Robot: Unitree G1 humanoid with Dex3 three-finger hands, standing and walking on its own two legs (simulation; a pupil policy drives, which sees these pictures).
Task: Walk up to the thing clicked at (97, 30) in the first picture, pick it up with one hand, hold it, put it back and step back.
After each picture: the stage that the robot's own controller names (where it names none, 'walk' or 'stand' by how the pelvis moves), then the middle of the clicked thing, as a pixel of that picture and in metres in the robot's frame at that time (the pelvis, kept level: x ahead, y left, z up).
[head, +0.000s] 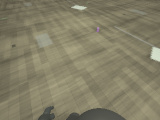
stand; (97, 29) +2.39 -0.14 -0.72
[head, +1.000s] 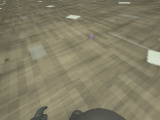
walk; (91, 36) +2.25 +0.17 -0.71
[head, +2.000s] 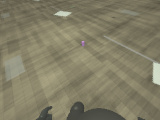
walk; (83, 43) +1.61 +0.31 -0.72
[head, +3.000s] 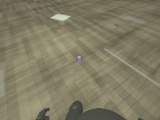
walk; (79, 59) +1.10 +0.31 -0.72
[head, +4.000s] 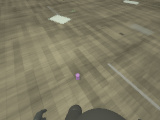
walk; (77, 76) +0.68 +0.21 -0.70
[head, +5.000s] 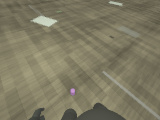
walk; (72, 91) +0.43 +0.16 -0.71
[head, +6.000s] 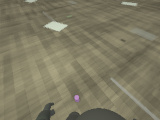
stand; (76, 98) +0.36 +0.17 -0.72
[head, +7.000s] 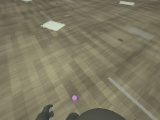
stand; (74, 98) +0.35 +0.19 -0.72
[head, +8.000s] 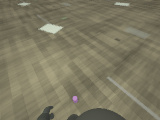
stand; (75, 99) +0.36 +0.20 -0.73
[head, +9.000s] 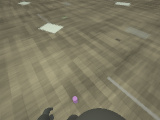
stand; (75, 99) +0.35 +0.20 -0.73
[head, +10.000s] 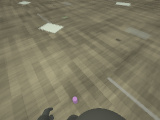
stand; (75, 100) +0.35 +0.19 -0.73
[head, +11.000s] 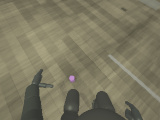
go down; (72, 79) +0.39 +0.18 -0.57
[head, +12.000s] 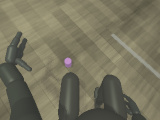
go down; (68, 62) +0.45 +0.19 -0.32
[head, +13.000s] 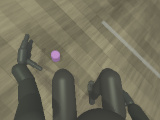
close in; (55, 56) +0.45 +0.21 -0.26
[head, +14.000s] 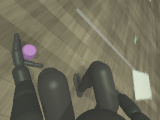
close; (29, 52) +0.44 +0.24 -0.23
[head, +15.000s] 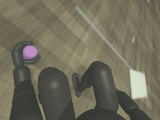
close; (29, 53) +0.42 +0.24 -0.23
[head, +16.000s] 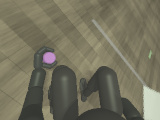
lift; (48, 58) +0.37 +0.23 -0.18
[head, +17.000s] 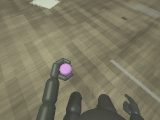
lift; (66, 72) +0.33 +0.17 +0.01
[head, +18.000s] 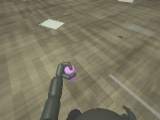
hold; (70, 73) +0.33 +0.16 +0.03
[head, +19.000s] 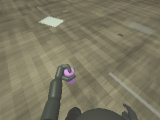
hold; (70, 75) +0.32 +0.16 +0.00
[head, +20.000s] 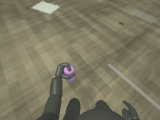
crouch; (69, 73) +0.34 +0.16 -0.04
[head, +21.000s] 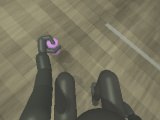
lower; (53, 47) +0.49 +0.21 -0.09
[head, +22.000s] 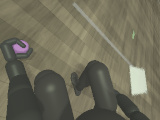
lower; (21, 50) +0.45 +0.26 -0.24
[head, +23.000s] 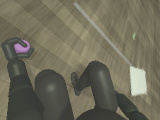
lower; (22, 49) +0.44 +0.26 -0.24
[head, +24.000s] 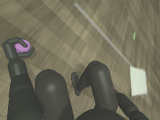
lower; (23, 49) +0.45 +0.26 -0.24
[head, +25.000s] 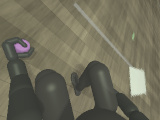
lower; (23, 49) +0.45 +0.26 -0.24
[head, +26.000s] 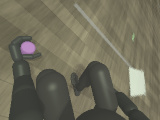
open; (27, 50) +0.44 +0.24 -0.24
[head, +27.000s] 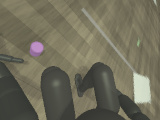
stand; (36, 49) +0.44 +0.23 -0.24
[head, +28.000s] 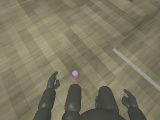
walk; (75, 74) +0.42 +0.16 -0.51
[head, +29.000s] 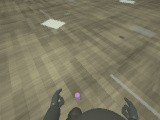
stand; (77, 96) +0.38 +0.15 -0.66
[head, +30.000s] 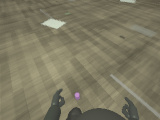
stand; (77, 96) +0.38 +0.15 -0.67
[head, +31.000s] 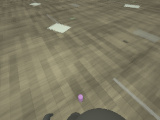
stand; (80, 98) +0.39 +0.14 -0.72
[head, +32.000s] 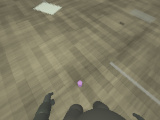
walk; (79, 83) +0.43 +0.10 -0.71
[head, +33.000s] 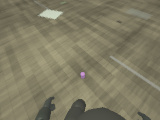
walk; (82, 75) +0.62 +0.15 -0.70
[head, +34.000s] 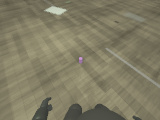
walk; (80, 60) +0.96 +0.18 -0.70
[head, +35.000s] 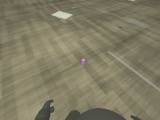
stand; (83, 61) +1.02 +0.15 -0.72
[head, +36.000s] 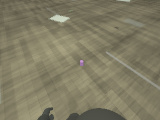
stand; (81, 63) +1.02 +0.18 -0.73
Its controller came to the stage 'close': yes
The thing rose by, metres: 0.73
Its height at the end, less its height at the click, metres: +0.00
